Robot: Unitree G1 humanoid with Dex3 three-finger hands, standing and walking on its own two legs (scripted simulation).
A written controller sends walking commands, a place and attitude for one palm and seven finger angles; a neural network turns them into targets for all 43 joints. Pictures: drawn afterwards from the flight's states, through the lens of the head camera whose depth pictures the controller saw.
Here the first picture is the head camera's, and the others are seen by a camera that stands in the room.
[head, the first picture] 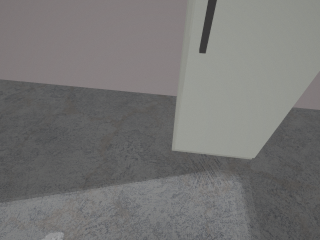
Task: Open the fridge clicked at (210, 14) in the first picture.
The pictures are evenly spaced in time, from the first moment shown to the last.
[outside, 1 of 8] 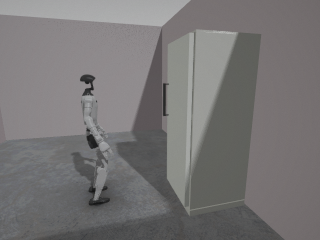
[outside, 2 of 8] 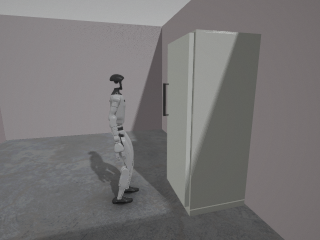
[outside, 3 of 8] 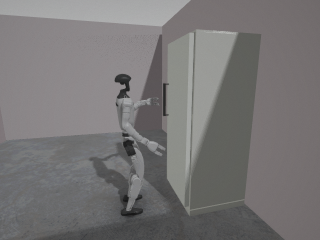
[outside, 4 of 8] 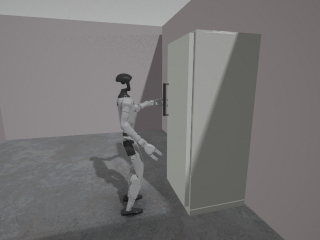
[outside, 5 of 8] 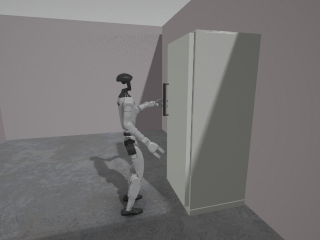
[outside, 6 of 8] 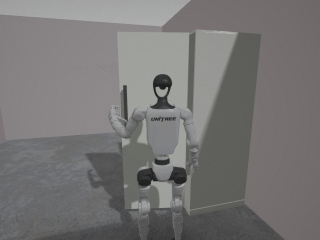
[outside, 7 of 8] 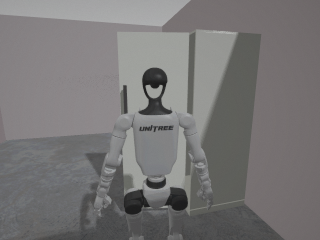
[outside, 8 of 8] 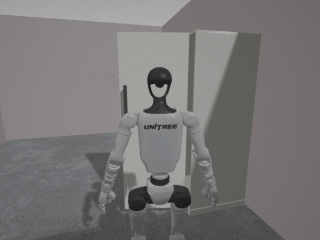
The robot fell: no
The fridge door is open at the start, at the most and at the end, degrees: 0 81 77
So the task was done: yes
